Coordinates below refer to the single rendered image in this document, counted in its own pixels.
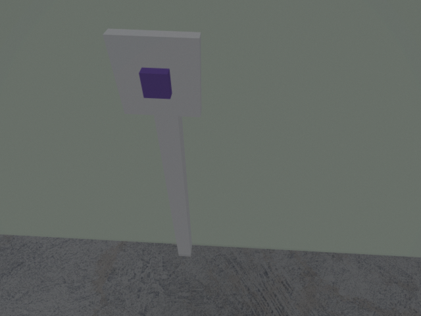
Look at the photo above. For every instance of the panel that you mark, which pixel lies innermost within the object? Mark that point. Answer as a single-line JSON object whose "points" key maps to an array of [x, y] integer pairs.
{"points": [[131, 50]]}

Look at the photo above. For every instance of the button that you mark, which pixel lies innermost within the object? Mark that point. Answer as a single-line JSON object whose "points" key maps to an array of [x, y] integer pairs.
{"points": [[156, 83]]}

